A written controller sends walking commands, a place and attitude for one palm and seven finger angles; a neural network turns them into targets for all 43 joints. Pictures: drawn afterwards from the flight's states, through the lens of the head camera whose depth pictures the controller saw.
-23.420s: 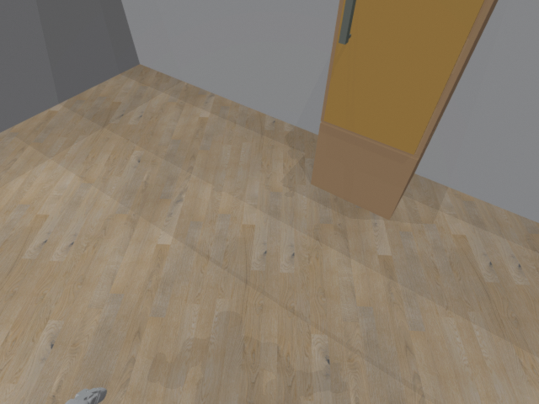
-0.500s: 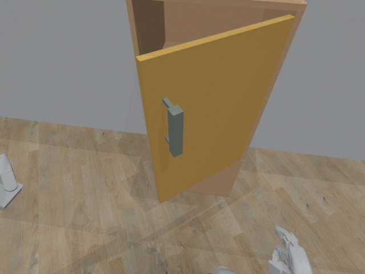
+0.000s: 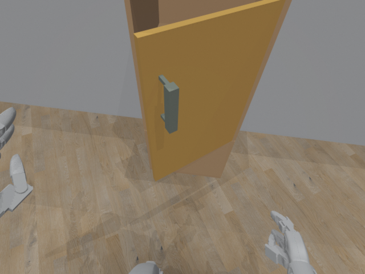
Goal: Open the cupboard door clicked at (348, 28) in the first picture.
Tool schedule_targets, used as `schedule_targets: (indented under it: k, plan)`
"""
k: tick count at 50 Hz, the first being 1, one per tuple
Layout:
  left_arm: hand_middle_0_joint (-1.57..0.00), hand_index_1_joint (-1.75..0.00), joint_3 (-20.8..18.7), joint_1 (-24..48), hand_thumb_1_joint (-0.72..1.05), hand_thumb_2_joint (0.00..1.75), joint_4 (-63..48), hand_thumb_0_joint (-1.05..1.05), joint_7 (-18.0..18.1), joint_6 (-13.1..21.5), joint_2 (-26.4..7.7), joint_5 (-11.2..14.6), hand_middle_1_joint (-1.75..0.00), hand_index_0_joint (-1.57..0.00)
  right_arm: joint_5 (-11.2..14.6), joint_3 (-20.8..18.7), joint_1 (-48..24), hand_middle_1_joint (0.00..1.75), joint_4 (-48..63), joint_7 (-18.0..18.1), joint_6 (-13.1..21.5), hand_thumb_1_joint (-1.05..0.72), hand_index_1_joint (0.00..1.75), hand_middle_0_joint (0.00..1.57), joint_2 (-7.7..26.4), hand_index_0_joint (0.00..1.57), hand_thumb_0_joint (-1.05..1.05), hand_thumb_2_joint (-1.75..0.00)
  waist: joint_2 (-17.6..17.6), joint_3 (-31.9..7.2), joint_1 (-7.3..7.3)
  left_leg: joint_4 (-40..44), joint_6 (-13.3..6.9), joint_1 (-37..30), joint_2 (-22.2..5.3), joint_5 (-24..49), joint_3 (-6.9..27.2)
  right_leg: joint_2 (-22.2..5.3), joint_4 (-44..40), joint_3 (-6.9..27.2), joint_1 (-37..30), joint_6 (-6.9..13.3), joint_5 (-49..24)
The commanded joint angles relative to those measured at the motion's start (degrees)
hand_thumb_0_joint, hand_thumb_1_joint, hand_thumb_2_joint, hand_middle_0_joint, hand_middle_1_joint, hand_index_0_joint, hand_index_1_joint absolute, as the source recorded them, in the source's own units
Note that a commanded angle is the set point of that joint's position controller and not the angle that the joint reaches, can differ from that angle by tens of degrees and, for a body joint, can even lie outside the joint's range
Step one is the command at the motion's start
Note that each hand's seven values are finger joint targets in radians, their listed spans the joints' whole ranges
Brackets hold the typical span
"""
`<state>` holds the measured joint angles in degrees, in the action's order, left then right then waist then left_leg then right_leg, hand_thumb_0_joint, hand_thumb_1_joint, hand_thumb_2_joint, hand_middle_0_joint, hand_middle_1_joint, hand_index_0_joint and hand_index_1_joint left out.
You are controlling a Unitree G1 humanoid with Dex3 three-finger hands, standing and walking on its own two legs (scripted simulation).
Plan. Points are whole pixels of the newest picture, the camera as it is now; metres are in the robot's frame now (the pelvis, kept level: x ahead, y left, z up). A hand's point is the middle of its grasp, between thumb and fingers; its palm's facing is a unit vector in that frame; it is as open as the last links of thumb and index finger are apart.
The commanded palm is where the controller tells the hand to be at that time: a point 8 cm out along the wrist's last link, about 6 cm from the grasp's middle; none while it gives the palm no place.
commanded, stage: step back with the hand held close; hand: left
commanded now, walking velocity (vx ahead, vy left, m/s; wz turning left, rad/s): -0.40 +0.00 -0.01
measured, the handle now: (167, 104) +0.47 +0.06 +0.09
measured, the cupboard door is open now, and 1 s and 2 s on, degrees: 39 39 39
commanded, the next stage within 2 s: stop stepping back and stand still in 0.08 s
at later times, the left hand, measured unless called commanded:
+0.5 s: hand out of the picture +0.08 +0.25 +0.17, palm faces +0.39 -0.80 -0.45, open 7.4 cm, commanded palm +0.02 +0.29 +0.19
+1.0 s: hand out of the picture +0.05 +0.26 +0.16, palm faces +0.40 -0.80 -0.45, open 7.4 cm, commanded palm none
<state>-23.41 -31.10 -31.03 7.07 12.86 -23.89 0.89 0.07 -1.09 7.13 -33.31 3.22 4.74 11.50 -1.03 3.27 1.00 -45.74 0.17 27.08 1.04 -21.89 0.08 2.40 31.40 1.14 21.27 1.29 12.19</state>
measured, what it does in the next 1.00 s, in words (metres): walks backwards: left foot, then right foot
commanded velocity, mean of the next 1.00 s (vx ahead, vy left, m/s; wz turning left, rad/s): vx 0.05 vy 0.00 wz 0.00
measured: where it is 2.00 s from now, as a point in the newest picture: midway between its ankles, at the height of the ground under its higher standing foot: outside the picture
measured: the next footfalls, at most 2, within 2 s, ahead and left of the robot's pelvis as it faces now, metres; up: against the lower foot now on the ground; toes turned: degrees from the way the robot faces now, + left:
left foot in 0.10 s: +0.03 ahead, +0.12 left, +0.00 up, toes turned +1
right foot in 0.38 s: -0.12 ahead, -0.12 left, +0.00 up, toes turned +5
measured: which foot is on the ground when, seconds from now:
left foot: up 0.00-0.08, down 0.10-0.40, up 0.42-0.56, down 0.58-1.00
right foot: down 0.00-0.12, up 0.14-0.36, down 0.38-1.00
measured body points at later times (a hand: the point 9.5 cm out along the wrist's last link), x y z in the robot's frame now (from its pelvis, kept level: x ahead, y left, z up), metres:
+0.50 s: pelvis -0.12 -0.01 +0.01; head -0.12 +0.01 +0.46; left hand +0.05 +0.29 +0.19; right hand +0.03 -0.23 -0.08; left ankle -0.08 +0.11 -0.71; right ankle -0.16 -0.11 -0.73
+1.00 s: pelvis -0.15 +0.00 +0.01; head -0.16 +0.00 +0.46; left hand +0.03 +0.30 +0.18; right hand +0.00 -0.25 -0.08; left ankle -0.12 +0.10 -0.73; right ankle -0.16 -0.11 -0.73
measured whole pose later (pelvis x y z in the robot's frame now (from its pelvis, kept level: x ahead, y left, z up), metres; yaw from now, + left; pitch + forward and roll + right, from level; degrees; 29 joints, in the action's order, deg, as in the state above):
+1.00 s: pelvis -0.15 +0.00 +0.01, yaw -1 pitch -1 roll -1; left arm -21.8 -29.4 -20.7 7.3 13.6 -21.8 0.7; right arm -0.5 0.0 13.6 -39.2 3.8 9.7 12.5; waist 0.3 -1.2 -0.2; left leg -29.1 -1.3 15.5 0.4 -12.9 -0.5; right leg 1.6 28.4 -1.6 12.0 1.1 15.3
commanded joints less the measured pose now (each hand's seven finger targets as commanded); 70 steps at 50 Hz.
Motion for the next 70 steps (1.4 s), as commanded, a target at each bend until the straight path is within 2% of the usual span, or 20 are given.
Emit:
schedule_targets:
  k: [1,3,5,7,10,17,21,27,31,37,42,48,49,50,53,56,58,60,65,70]
  plan:
    - [-0.20,-0.30,-12.4,-3.5,0.90,0.90,-12.0,0.00,2.6,1.9,-12.2,0.5,-0.30,-0.20,0.2,-1.0,-2.7,0.30,9.2,1.5,0.9,-0.90,0.30,0.20,3.9,0.20,0.00,-0.90,-5.4,-13.2,-0.87,3.1,0.7,-5.0,-2.2,-2.9,0.6,-17.1,-5.8,10.0,-7.3,6.1,-37.8]
    - [-0.20,-0.30,-11.8,-3.2,0.90,0.90,-14.0,0.00,2.8,2.2,-12.2,0.7,-0.30,-0.20,-0.1,-1.3,-1.8,0.30,7.9,2.2,1.1,-0.90,0.30,0.20,5.2,0.20,0.00,-0.90,0.9,-13.6,0.01,19.4,0.5,-10.1,-1.8,9.0,-0.5,-12.6,-1.9,6.9,-7.3,2.1,-32.2]
    - [-0.20,-0.30,-12.3,-3.0,0.90,0.90,-16.7,0.00,2.8,3.5,-12.5,0.3,-0.30,-0.20,-0.3,-3.2,-2.7,0.30,8.5,2.8,2.7,-0.90,0.30,0.20,7.8,0.20,0.00,-0.90,16.8,-14.2,-2.07,27.4,-5.2,-6.1,-15.6,27.4,12.6,-3.0,8.8,1.1,-8.9,-3.1,-5.5]
    - [-0.20,-0.30,-12.8,-3.0,0.90,0.90,-16.5,0.00,2.2,4.6,-12.2,0.8,-0.30,-0.20,-1.2,-3.9,-1.1,0.30,8.8,2.2,5.2,-0.90,0.30,0.20,8.3,0.20,0.00,-0.90,19.3,-13.3,-1.14,32.0,-10.1,-0.7,-21.4,22.1,16.6,0.9,26.8,0.7,-6.7,-3.0,15.3]
    - [-0.20,-0.30,-8.1,-0.6,0.90,0.90,-15.3,0.00,2.7,3.8,-8.3,0.9,-0.30,-0.20,-0.6,-3.6,1.6,0.30,5.5,1.4,7.6,-0.90,0.30,0.20,7.0,0.20,0.00,-0.90,10.1,-12.0,-0.63,24.6,-8.7,-17.8,-18.0,42.1,10.6,-1.1,25.3,1.3,5.0,-3.1,15.3]
    - [-0.20,-0.30,-6.6,0.9,0.90,0.90,-11.3,0.00,3.0,-0.4,-9.2,1.1,-0.30,-0.20,-0.2,-1.1,-0.6,0.30,6.7,1.4,6.3,-0.90,0.30,0.20,7.3,0.20,0.00,-0.90,10.4,-7.4,-0.12,31.6,-1.9,-6.0,-7.5,-9.7,4.0,-0.3,-10.9,-5.6,-15.7,-0.5,12.4]
    - [-0.20,-0.30,-8.8,4.1,0.90,0.90,-10.9,0.00,2.4,-0.3,-11.9,2.0,-0.30,-0.20,-0.3,-0.9,-0.7,0.30,5.1,1.5,5.8,-0.90,0.30,0.20,6.1,0.20,0.00,-0.90,-9.2,-8.0,-1.00,-2.4,0.8,-7.9,-1.1,4.0,0.3,-17.9,-21.6,15.5,-1.8,8.0,13.9]
    - [-0.20,-0.30,-7.2,3.4,0.90,0.90,-6.3,0.00,2.8,0.9,-9.5,1.2,-0.30,-0.20,-0.3,-0.3,0.4,0.30,4.3,2.5,6.4,-0.90,0.30,0.20,7.1,0.20,0.00,-0.90,1.4,-4.6,-0.09,20.7,-1.9,-14.3,-3.1,6.0,-1.2,-11.2,-11.5,6.3,-4.1,3.2,6.8]
    - [-0.20,-0.30,-6.8,2.0,0.90,0.90,-6.6,0.00,2.4,2.2,-9.5,1.2,-0.30,-0.20,-0.4,-0.4,0.8,0.30,5.1,2.6,6.9,-0.90,0.30,0.20,8.2,0.20,0.00,-0.90,12.6,-7.1,-0.32,27.1,-4.5,-15.6,-9.8,11.3,10.0,-3.4,0.5,-1.6,-4.9,-0.8,3.1]
    - [-0.20,-0.30,-6.6,2.4,0.90,0.90,-6.3,0.00,2.4,2.7,-9.3,0.4,-0.30,-0.20,-0.6,-0.7,0.2,0.30,5.5,2.1,7.7,-0.90,0.30,0.20,8.5,0.20,0.00,-0.90,6.4,-3.6,-0.72,29.1,-4.1,-5.8,-9.0,-1.1,7.0,-3.7,-6.0,-1.4,-11.6,-0.8,5.3]
    - [-0.20,-0.30,-7.1,3.2,0.90,0.90,-5.4,0.00,1.8,2.8,-9.5,1.2,-0.30,-0.20,-0.3,-1.3,1.6,0.30,4.5,1.3,6.6,-0.90,0.30,0.20,7.2,0.20,0.00,-0.90,-4.5,-4.5,0.03,7.2,-0.7,-10.8,-1.8,5.6,0.2,-15.4,-19.1,14.7,-2.4,5.8,8.3]
    - [-0.20,-0.30,-6.0,5.2,0.90,0.90,-4.3,0.00,1.6,3.1,-8.9,0.6,-0.30,-0.20,-0.4,-0.6,0.3,0.30,5.1,2.1,7.2,-0.90,0.30,0.20,7.7,0.20,0.00,-0.90,7.2,-6.9,-0.80,24.6,-2.1,-17.6,-6.3,20.2,5.7,-4.9,-7.9,2.2,-7.6,-0.7,-5.0]
    - [-0.20,-0.30,18.5,8.0,0.90,0.90,38.6,0.00,-5.4,-4.7,3.1,-2.6,-0.30,-0.20,0.2,-3.8,0.8,0.30,-10.1,-2.5,10.0,-0.90,0.30,0.20,14.9,0.20,0.00,-0.90,10.5,-2.6,3.56,18.4,-3.9,-14.8,-8.8,32.8,9.3,-4.9,3.9,-3.1,2.0,-1.0,-6.6]
    - [-0.20,-0.30,15.0,8.9,0.90,0.90,40.0,0.00,-6.7,-11.1,2.3,-3.4,-0.30,-0.20,-0.2,-4.6,4.1,0.30,-10.2,-2.9,3.6,-0.90,0.30,0.20,16.5,0.20,0.00,-0.90,10.9,-5.0,1.34,22.3,-6.7,-11.5,-12.1,40.5,13.2,-4.4,7.9,-0.9,-0.9,-0.8,3.4]
    - [-0.20,-0.30,16.5,11.1,0.90,0.90,47.6,0.00,-6.7,-12.9,3.5,-2.8,-0.30,-0.20,-2.1,-2.5,3.1,0.30,-8.5,-2.2,-0.4,-0.90,0.30,0.20,13.2,0.20,0.00,-0.90,-2.3,-8.4,-0.48,22.7,-12.2,-11.4,-14.9,33.6,19.3,-3.0,14.4,2.7,-0.4,-1.0,17.9]
    - [-0.20,-0.30,17.5,12.4,0.90,0.90,59.9,0.00,-6.6,-11.9,-0.5,-3.2,-0.30,-0.20,-1.3,-2.0,-0.2,0.30,-10.5,-2.8,-1.6,-0.90,0.30,0.20,11.9,0.20,0.00,-0.90,-6.2,-10.2,-2.93,17.1,-4.6,-7.3,-5.3,23.0,9.1,-6.3,-4.8,6.9,-13.1,0.6,-2.8]
    - [-0.20,-0.30,19.2,19.3,0.90,0.90,66.3,0.00,-6.8,-12.4,-3.0,-2.7,-0.30,-0.20,-1.0,-1.5,1.1,0.30,-13.4,-3.4,-3.3,-0.90,0.30,0.20,10.7,0.20,0.00,-0.90,-3.6,-3.4,0.77,16.9,-2.0,-11.2,-1.2,5.8,5.4,-12.6,-12.8,12.5,-1.6,4.0,10.2]
    - [-0.20,-0.30,20.2,22.4,0.90,0.90,72.1,0.00,-6.6,-12.4,-1.9,-2.4,-0.30,-0.20,-1.6,-1.3,2.0,0.30,-16.4,-3.1,-4.5,-0.90,0.30,0.20,10.3,0.20,0.00,-0.90,-5.9,-1.3,0.98,15.2,-2.0,-14.9,-0.8,8.9,4.7,-10.4,-15.4,11.9,1.0,4.2,12.1]
    - [-0.20,-0.30,20.8,16.7,0.90,0.90,84.9,0.00,-6.2,-12.5,2.4,-1.7,-0.30,-0.20,-1.5,-0.5,3.6,0.30,-22.3,-2.3,-4.6,-0.90,0.30,0.20,8.5,0.20,0.00,-0.90,10.6,-3.0,-0.77,25.8,-2.3,-13.1,-4.7,7.7,9.7,-5.9,-10.9,6.4,-7.7,2.2,5.7]
    - [-0.20,-0.30,21.2,14.2,0.90,0.90,91.4,0.00,-6.1,-12.2,3.7,-1.5,-0.30,-0.20,-1.0,-0.8,7.0,0.30,-25.9,-1.6,-4.6,-0.90,0.30,0.20,8.4,0.20,0.00,-0.90,4.2,-4.8,-0.61,25.5,-2.5,-15.7,-5.1,10.1,9.1,-6.4,-12.1,5.4,-9.6,2.5,2.5]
